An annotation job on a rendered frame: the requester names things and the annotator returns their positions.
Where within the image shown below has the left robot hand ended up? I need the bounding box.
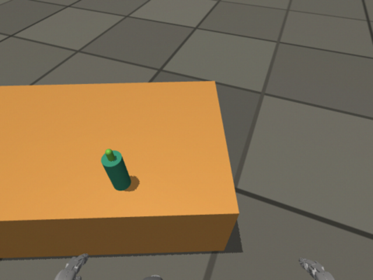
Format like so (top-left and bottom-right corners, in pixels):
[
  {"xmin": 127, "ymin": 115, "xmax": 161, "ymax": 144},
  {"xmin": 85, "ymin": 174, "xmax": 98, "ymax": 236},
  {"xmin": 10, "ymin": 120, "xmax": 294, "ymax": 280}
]
[{"xmin": 54, "ymin": 254, "xmax": 89, "ymax": 280}]

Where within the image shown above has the right robot hand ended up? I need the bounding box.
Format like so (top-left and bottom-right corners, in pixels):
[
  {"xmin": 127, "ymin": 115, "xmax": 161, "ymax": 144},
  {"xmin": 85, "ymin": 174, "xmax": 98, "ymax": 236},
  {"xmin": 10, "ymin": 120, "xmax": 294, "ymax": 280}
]
[{"xmin": 299, "ymin": 258, "xmax": 335, "ymax": 280}]

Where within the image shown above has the bottle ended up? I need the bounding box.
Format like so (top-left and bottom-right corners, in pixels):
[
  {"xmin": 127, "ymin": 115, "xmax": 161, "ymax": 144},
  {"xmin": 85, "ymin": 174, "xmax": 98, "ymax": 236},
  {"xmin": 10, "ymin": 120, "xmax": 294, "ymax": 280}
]
[{"xmin": 101, "ymin": 149, "xmax": 131, "ymax": 191}]

